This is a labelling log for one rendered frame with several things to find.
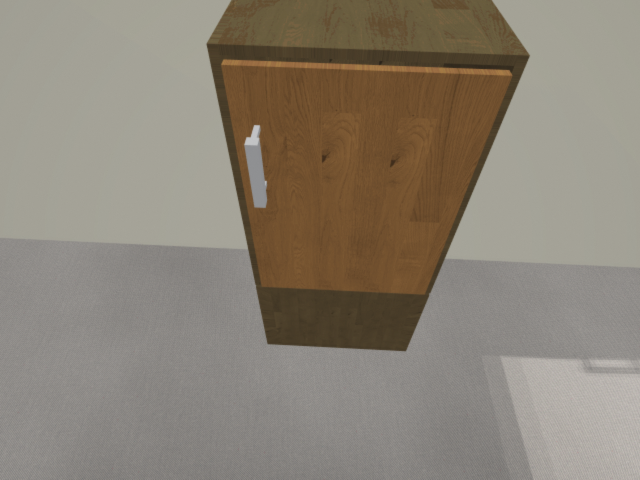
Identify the handle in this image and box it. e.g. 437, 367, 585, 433
244, 125, 267, 208

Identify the cupboard door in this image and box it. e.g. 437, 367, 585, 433
221, 59, 512, 295

